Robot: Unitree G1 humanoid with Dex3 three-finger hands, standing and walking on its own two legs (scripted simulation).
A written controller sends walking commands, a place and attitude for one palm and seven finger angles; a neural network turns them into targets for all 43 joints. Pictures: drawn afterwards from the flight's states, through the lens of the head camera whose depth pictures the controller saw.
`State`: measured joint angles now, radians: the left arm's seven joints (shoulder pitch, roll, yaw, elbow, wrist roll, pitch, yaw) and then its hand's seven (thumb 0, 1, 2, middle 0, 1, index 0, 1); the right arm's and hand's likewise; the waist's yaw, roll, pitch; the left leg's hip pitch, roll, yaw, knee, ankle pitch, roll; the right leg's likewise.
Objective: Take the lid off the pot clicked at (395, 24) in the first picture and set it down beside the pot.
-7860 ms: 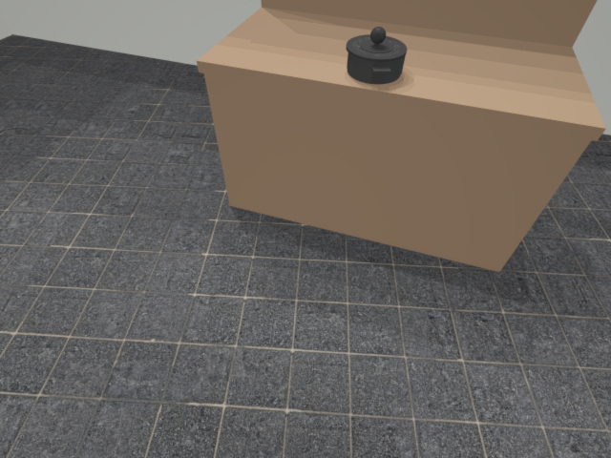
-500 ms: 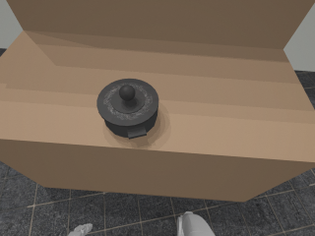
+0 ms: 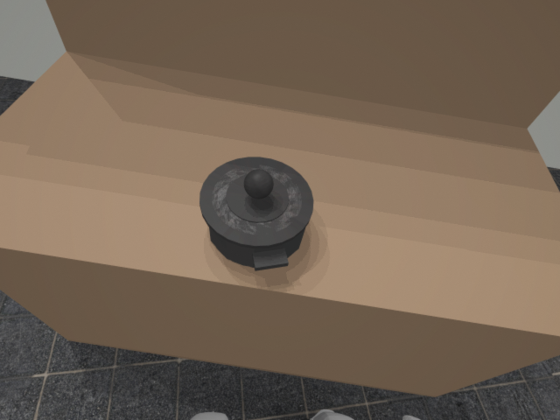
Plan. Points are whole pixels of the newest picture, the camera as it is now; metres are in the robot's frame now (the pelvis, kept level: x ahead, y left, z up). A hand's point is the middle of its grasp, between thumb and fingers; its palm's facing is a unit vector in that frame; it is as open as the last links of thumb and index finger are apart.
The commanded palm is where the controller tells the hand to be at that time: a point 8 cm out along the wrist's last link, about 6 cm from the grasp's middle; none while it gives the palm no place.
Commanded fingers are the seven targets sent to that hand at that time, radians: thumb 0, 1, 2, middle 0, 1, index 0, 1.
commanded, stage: come to a stop and stand still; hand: left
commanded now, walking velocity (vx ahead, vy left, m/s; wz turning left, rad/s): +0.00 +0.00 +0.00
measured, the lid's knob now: (258, 184) +0.44 +0.07 +0.06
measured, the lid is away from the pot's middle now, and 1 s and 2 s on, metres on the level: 0.00 0.00 0.00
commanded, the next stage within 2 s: look again from close up in 1.90 s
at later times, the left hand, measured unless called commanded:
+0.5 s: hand out of the picture -0.11 +0.23 -0.16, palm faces +0.04 -0.98 -0.20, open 7.4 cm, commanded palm none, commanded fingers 0.00 0.90 0.90 -0.20 -0.30 -0.20 -0.30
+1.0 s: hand out of the picture -0.26 +0.25 -0.17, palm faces +0.08 -0.97 -0.22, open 7.4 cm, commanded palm none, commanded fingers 0.00 0.90 0.90 -0.20 -0.30 -0.20 -0.30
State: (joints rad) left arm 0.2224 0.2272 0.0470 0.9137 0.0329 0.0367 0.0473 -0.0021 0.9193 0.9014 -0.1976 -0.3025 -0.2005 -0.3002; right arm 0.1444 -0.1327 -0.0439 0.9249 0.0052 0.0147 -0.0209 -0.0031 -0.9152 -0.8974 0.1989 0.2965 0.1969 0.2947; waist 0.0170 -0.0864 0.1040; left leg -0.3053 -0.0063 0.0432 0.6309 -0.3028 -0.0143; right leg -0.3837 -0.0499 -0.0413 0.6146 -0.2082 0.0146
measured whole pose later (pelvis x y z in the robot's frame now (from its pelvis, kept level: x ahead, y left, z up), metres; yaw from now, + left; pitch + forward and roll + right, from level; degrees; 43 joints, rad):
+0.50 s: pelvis -0.08 +0.06 +0.01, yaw +0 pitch -1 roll -2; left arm 0.40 0.14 0.01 1.01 0.03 0.04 0.04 0.00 0.91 0.90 -0.19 -0.30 -0.20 -0.30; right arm 0.25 -0.17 -0.05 1.00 0.00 0.05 -0.03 -0.02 -0.95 -0.90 0.21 0.30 0.20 0.30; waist 0.00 0.02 0.02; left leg -0.37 -0.08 0.07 0.46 -0.16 0.08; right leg -0.06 0.00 -0.05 0.41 -0.35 0.01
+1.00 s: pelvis -0.19 +0.08 +0.01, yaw +1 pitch -3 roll -1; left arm 0.49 0.14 0.02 1.06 0.03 0.08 0.07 0.00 0.91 0.90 -0.19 -0.30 -0.20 -0.30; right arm 0.35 -0.13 -0.08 1.03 -0.02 0.10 -0.03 0.01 -0.93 -0.90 0.20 0.30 0.20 0.30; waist -0.01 0.02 -0.05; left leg -0.62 -0.12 0.02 1.12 -0.36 -0.03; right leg -0.11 0.04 -0.19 0.50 -0.35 -0.09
